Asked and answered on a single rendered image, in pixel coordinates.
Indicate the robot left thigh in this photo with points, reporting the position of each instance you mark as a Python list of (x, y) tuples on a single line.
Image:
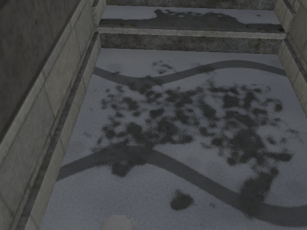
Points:
[(119, 222)]

